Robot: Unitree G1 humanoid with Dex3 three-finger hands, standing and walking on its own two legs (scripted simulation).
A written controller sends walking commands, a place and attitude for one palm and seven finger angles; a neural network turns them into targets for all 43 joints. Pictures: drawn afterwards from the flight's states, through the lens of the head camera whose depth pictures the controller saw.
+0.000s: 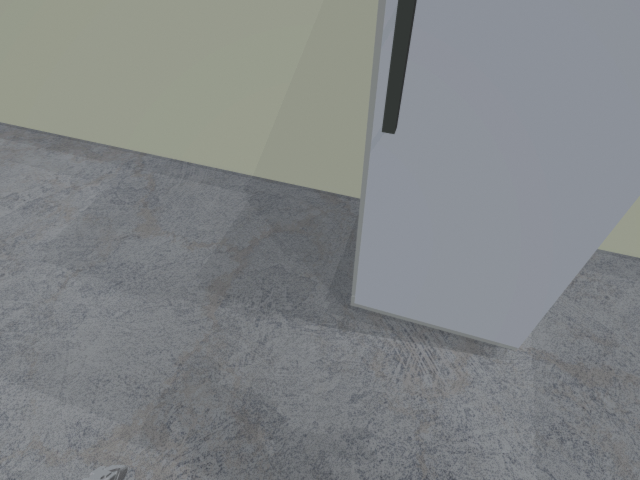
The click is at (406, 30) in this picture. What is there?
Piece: fridge door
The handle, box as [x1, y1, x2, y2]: [382, 0, 416, 133]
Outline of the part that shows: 416,0 398,0 382,131 394,133 396,127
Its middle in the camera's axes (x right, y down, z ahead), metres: +0.14 -0.32 +0.70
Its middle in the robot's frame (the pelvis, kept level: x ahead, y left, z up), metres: +0.76 -0.10 +0.18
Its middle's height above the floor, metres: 0.95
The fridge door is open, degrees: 0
